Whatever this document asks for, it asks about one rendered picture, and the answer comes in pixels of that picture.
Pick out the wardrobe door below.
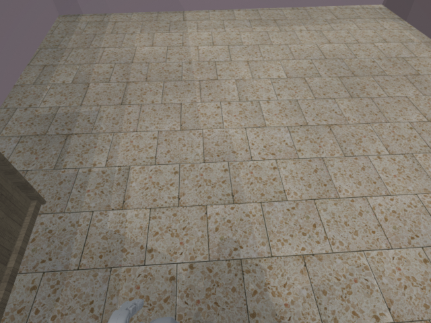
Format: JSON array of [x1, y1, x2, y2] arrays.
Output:
[[0, 170, 31, 283]]

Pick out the left robot hand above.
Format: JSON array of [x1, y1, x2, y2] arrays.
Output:
[[107, 299, 144, 323]]

